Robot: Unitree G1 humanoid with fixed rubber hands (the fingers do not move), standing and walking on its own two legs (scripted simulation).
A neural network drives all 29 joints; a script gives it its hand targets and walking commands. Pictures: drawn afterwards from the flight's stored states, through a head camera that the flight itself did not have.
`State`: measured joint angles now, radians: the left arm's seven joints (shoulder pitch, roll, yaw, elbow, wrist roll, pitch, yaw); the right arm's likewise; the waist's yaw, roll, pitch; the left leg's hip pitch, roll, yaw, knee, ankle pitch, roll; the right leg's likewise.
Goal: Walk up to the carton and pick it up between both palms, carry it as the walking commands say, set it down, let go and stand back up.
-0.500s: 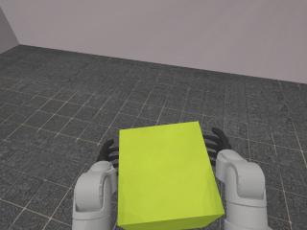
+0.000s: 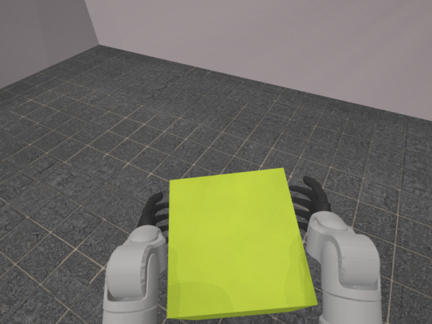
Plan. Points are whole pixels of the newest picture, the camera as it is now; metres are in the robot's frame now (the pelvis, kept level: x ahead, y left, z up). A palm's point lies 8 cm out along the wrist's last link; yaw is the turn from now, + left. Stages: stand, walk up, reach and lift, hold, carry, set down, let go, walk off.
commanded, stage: carry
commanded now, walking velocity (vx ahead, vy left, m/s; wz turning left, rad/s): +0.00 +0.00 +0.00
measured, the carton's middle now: (234, 252) +0.28 -0.01 +0.00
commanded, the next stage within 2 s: none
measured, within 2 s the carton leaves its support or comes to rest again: neither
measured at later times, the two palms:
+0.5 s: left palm (151, 257) +0.22 +0.12 +0.12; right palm (342, 241) +0.23 -0.16 +0.12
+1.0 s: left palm (145, 273) +0.19 +0.12 +0.12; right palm (344, 255) +0.21 -0.16 +0.12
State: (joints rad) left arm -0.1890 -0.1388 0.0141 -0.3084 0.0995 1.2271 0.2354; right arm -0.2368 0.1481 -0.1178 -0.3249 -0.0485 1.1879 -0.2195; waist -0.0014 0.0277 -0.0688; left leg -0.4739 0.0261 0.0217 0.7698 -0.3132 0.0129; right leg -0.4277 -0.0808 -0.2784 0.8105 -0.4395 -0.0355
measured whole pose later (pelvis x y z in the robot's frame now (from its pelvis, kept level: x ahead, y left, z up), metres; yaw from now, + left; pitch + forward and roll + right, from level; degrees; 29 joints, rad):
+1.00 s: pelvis -0.06 -0.01 +0.02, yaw +1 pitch +1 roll +0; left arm -0.19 -0.14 0.01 -0.29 0.10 1.30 0.24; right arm -0.23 0.15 -0.10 -0.30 -0.07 1.24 -0.22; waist 0.00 0.03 -0.11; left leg -0.40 0.01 0.02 0.60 -0.22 0.00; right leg -0.39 -0.07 -0.21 0.61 -0.24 -0.06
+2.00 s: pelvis -0.06 -0.01 +0.02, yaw +1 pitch +2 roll +0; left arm -0.20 -0.14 0.01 -0.29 0.10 1.29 0.24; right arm -0.23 0.15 -0.10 -0.30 -0.08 1.24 -0.23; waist 0.00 0.02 -0.11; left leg -0.41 0.01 0.02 0.60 -0.22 0.01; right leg -0.39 -0.07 -0.21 0.59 -0.23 -0.05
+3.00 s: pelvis -0.06 +0.00 +0.02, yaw +1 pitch +2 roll -1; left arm -0.19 -0.14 0.08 0.03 0.14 0.97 0.17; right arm -0.24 0.15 -0.10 0.05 -0.19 0.92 -0.16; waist 0.00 0.00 -0.09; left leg -0.42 0.01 0.02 0.60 -0.22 0.02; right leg -0.39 -0.07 -0.21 0.57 -0.22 -0.04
